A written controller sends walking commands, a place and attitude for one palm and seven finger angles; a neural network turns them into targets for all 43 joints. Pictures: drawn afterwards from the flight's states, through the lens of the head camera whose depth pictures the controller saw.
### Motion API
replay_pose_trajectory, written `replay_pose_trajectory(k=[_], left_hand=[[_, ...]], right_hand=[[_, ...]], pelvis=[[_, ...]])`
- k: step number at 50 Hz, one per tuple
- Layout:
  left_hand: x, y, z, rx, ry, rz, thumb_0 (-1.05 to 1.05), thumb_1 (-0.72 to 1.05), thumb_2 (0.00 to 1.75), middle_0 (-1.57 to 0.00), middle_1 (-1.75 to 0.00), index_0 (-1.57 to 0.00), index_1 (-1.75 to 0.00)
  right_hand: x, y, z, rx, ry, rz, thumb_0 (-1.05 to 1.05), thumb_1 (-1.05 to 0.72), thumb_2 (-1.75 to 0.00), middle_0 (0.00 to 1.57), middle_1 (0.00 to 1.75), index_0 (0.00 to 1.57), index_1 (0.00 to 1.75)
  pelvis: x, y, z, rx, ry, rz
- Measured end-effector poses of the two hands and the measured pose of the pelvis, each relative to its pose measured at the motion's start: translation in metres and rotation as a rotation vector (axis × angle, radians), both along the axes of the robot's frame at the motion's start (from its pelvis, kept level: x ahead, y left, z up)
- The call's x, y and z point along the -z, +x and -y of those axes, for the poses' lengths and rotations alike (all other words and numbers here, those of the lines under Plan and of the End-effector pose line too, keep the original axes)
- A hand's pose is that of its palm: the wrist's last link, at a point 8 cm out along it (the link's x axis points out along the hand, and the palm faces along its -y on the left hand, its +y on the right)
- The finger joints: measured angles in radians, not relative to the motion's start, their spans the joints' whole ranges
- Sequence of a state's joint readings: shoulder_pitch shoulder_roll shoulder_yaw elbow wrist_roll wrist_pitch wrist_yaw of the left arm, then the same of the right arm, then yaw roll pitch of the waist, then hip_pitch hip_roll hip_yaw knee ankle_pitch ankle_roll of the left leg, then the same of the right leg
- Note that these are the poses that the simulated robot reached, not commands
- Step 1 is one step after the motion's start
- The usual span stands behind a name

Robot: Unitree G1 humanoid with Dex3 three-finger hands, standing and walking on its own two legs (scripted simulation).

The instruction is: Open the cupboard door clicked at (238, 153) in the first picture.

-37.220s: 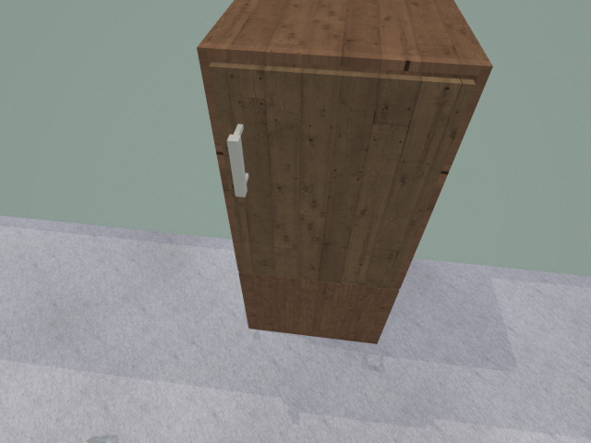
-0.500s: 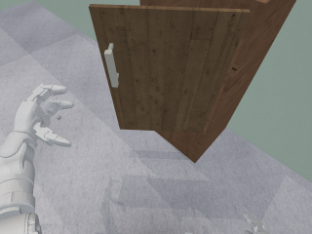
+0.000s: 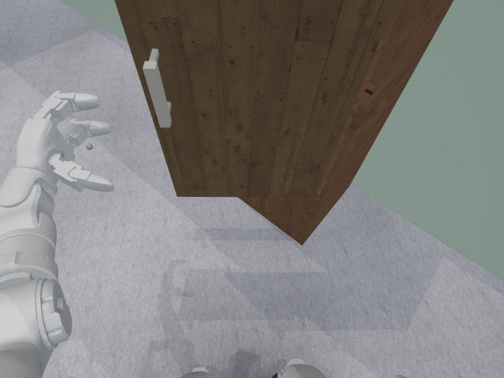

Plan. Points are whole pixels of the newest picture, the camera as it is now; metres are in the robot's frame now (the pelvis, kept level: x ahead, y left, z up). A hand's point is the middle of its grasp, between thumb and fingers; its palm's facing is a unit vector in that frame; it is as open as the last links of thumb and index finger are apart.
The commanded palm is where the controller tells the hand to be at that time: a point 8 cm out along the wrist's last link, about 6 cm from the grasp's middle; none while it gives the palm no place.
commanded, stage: move the hooked fingers beside the handle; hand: left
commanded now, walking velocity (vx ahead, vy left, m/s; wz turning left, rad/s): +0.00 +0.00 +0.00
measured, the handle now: (160, 90) +0.59 +0.16 +0.08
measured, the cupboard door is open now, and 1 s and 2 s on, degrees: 41 41 40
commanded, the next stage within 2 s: slide the fingers in behind the handle in 1.42 s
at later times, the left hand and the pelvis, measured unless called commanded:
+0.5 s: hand (109, 108) +0.53 +0.23 +0.10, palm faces -0.03 -1.00 +0.00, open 14.0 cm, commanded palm +0.52 +0.28 +0.09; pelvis +0.01 +0.01 -0.01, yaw -1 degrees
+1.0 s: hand (117, 103) +0.55 +0.23 +0.09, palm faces -0.02 -1.00 +0.00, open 14.0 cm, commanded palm +0.53 +0.27 +0.08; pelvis +0.03 +0.01 -0.01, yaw -2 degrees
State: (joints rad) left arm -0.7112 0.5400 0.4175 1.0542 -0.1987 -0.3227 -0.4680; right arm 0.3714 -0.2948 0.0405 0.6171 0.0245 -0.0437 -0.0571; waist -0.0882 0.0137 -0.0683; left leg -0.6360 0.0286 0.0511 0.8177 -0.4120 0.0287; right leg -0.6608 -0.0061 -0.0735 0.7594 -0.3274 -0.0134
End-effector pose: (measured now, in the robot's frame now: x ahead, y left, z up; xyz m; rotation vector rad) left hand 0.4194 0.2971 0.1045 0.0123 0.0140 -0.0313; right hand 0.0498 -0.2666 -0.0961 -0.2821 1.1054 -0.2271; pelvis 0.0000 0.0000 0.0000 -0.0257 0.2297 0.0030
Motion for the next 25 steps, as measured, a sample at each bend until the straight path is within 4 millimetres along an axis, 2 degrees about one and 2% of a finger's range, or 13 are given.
replay_pose_trajectory(k=[12,25], left_hand=[[0.005,0.043,0.01,-0.001,-0.004,-0.018,-0.01,-0.5,0.3,-0.3,-1.2,-0.3,-1.2],[0.006,0.089,0.008,0.002,-0.014,-0.039,-0.01,-0.5,0.3,-0.3,-1.2,-0.3,-1.2]], right_hand=[[0.006,-0.034,-0.001,0.048,-0.014,-0.126,0.0,-0.91,-0.9,0.2,0.3,0.2,0.3],[0.001,-0.08,-0.008,0.121,-0.023,-0.29,0.0,-0.91,-0.9,0.2,0.3,0.2,0.3]], pelvis=[[0.007,-0.001,-0.003,0.001,-0.009,-0.052],[0.011,0.005,-0.007,0.015,-0.024,-0.118]])
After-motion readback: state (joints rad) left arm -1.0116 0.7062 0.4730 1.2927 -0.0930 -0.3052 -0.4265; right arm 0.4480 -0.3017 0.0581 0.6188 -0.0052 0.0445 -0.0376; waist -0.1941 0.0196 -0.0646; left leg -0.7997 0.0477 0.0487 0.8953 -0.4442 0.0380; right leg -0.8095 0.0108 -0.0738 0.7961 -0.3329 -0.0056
